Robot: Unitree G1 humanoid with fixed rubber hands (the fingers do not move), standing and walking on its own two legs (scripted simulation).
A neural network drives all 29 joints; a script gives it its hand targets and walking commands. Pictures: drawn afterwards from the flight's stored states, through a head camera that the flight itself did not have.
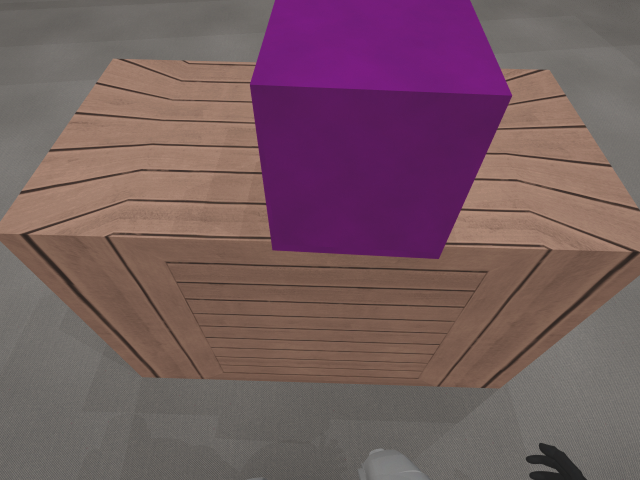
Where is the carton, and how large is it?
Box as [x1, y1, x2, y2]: [250, 0, 511, 258]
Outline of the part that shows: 275,0 250,82 272,249 438,258 511,96 470,1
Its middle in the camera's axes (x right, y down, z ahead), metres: +0.07 -0.17 +0.59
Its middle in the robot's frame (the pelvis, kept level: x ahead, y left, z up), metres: +0.57 -0.08 +0.11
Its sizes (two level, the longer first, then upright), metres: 0.267 0.254 0.287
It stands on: a pedestal, 0.71 m high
